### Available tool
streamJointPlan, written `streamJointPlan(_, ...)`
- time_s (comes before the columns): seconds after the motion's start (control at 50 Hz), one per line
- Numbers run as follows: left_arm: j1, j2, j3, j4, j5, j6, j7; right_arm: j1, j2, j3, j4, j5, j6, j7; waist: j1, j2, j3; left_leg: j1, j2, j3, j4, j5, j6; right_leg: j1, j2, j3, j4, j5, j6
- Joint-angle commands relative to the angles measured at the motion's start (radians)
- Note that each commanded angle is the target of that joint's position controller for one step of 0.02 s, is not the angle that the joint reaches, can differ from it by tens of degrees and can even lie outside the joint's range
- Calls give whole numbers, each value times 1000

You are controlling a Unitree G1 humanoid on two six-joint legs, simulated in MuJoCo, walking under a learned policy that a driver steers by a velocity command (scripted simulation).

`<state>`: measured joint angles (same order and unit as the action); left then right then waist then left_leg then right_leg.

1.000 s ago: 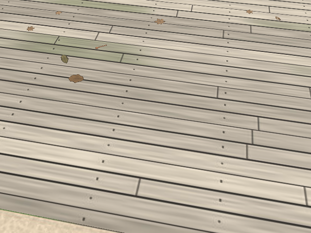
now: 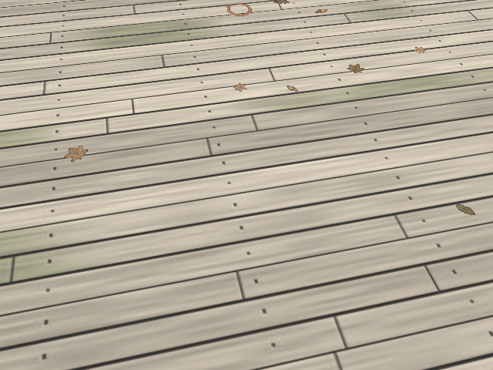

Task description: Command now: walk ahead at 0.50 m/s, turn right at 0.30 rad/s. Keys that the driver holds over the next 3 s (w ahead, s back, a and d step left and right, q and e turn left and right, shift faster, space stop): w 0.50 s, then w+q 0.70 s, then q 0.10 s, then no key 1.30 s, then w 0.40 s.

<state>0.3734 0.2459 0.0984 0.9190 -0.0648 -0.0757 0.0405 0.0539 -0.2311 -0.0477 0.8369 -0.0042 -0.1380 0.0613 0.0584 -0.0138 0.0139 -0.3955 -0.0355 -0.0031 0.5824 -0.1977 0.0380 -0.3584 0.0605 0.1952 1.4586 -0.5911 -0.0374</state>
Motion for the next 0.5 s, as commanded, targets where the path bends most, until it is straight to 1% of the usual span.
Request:
streamJointPlan(0.02,3,139,17,-108,-10,-18,10,129,-164,-40,3,-23,14,-12,-54,120,-103,424,459,-713,-326,-161,255,-551,-95,-21,112,248,-12)
streamJointPlan(0.04,3,117,12,-100,29,1,13,46,-139,-29,-3,-22,5,-11,-6,40,-34,241,409,-607,-324,45,241,-468,-146,-4,-3,314,10)
streamJointPlan(0.06,0,110,16,-93,55,14,10,41,-121,-27,11,-17,0,-13,6,42,-22,151,348,-470,-311,124,218,-383,-184,-6,-117,317,21)
streamJointPlan(0.08,-12,90,15,-101,62,18,9,56,-117,-25,28,-16,0,-18,7,60,-27,122,299,-380,-335,140,201,-343,-201,-37,-209,317,29)
streamJointPlan(0.1,-57,73,9,-121,67,15,7,91,-127,-27,46,-15,-1,-26,-11,86,-26,129,286,-342,-349,236,205,-343,-205,-57,-282,350,39)
streamJointPlan(0.12,-96,61,3,-137,68,12,2,132,-130,-29,62,-12,2,-36,-28,87,-37,153,282,-303,-357,321,210,-344,-212,-71,-352,386,45)
streamJointPlan(0.14,-132,45,-4,-150,70,7,-5,169,-133,-31,75,-6,8,-47,-44,83,-50,193,275,-264,-364,380,208,-348,-212,-85,-436,428,44)
streamJointPlan(0.18,-220,10,-20,-175,66,-2,-17,237,-139,-34,97,12,23,-61,-83,65,-54,261,256,-197,-382,414,185,-338,-193,-117,-616,526,33)
streamJointPlan(0.2,-266,7,-24,-184,65,-3,-22,262,-143,-33,109,19,28,-65,-101,62,-43,281,242,-167,-393,409,172,-325,-176,-137,-691,569,29)
streamJointPlan(0.24,-329,3,-29,-199,57,-5,-33,306,-148,-32,125,27,38,-67,-126,62,-25,321,225,-130,-404,351,154,-299,-145,-168,-805,626,27)
streamJointPlan(0.28,-393,9,-32,-220,48,-6,-44,350,-153,-30,145,30,46,-65,-145,68,4,358,237,-123,-402,312,152,-290,-124,-184,-870,626,22)
streamJointPlan(0.32,-449,17,-35,-244,42,-10,-56,384,-158,-31,163,30,55,-64,-156,79,30,409,264,-130,-387,314,153,-297,-111,-194,-906,584,11)
streamJointPlan(0.36,-468,31,-34,-259,42,-16,-67,392,-169,-33,174,29,67,-65,-142,97,36,451,287,-130,-349,371,145,-270,-97,-204,-941,516,-13)
streamJointPlan(0.38,-444,48,-28,-256,42,-18,-70,378,-181,-36,172,29,71,-66,-115,107,19,448,289,-121,-311,459,135,-198,-80,-216,-965,491,-28)
streamJointPlan(0.4,-368,75,-15,-236,46,-19,-70,352,-191,-37,166,30,73,-65,-61,112,-27,424,269,-92,-229,606,115,-51,-55,-235,-1002,505,-52)
streamJointPlan(0.42,-217,126,10,-187,52,-19,-65,331,-182,-32,156,29,73,-65,10,98,-119,349,224,-53,-72,684,87,186,-52,-227,-1004,539,-86)
streamJointPlan(0.44,-10,207,34,-144,65,-17,-53,294,-160,-20,119,10,65,-66,91,14,-260,132,165,-5,215,457,45,506,-224,-34,-962,610,-159)
streamJointPlan(0.46,43,274,43,-123,61,-9,-54,402,-44,16,110,4,42,-58,37,-231,-376,-248,7,20,558,-259,-7,807,-460,389,-1037,516,-310)
streamJointPlan(0.48,67,187,21,-122,55,-4,-52,363,-137,-8,124,27,22,-50,68,-167,-360,-369,36,-101,683,-392,2,784,-458,480,-1108,375,-310)
streamJointPlan(0.5,-31,153,6,-133,52,-7,-50,272,-181,-23,90,47,14,-48,47,-130,-198,-430,85,-86,697,-303,11,640,-417,338,-1145,382,-265)
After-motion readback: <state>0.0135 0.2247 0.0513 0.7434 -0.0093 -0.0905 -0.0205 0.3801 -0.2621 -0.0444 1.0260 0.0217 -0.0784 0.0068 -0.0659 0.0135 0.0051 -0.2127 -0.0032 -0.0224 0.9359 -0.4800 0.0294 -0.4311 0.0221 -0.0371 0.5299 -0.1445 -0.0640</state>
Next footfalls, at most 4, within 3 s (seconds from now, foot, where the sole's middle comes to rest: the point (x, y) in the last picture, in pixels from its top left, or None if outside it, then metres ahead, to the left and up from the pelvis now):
0.44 right None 0.37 -0.14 -0.76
1.00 left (225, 315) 0.65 0.12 -0.76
1.44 right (264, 229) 0.96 0.02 -0.76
1.74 left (200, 273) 0.78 0.21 -0.76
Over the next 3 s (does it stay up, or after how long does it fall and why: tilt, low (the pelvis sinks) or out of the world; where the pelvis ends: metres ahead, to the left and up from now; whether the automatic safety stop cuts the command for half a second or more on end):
stays up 0.93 0.10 0.01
